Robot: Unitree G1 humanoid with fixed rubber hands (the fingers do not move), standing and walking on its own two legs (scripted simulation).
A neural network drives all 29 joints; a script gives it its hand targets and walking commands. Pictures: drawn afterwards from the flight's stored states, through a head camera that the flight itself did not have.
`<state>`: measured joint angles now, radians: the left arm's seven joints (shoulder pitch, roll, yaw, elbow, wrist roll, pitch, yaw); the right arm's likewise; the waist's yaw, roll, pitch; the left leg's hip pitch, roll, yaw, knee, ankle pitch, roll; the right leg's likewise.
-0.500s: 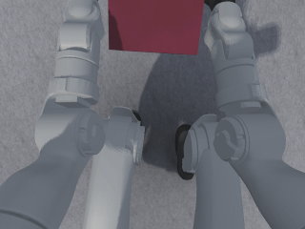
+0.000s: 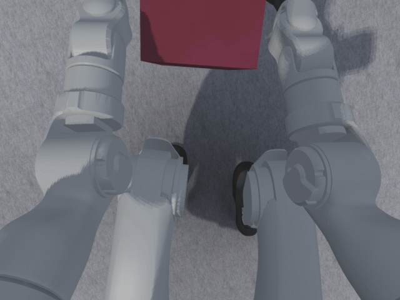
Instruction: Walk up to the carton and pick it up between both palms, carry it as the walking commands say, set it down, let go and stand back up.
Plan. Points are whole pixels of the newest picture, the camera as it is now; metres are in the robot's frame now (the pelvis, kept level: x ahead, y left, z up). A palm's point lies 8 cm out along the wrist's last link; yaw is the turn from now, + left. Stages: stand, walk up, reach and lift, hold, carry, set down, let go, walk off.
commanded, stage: set down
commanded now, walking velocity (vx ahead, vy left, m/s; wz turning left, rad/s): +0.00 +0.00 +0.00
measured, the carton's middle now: (200, 4) +0.55 +0.07 -0.23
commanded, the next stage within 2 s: none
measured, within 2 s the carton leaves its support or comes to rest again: rests again in 0.48 s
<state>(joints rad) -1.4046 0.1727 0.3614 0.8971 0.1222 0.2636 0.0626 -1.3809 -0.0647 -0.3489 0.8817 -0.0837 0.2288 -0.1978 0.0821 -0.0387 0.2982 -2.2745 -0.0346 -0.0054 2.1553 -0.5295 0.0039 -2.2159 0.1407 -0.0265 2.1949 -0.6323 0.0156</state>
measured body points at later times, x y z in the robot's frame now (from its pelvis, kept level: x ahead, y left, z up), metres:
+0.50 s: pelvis +0.00 +0.00 -0.01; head +0.37 +0.03 +0.26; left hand +0.55 +0.20 -0.16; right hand +0.56 -0.06 -0.17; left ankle +0.12 +0.11 -0.34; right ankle +0.10 -0.10 -0.34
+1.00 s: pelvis +0.01 +0.00 -0.01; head +0.37 +0.03 +0.25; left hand +0.55 +0.21 -0.17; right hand +0.56 -0.05 -0.18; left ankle +0.12 +0.11 -0.34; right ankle +0.10 -0.10 -0.34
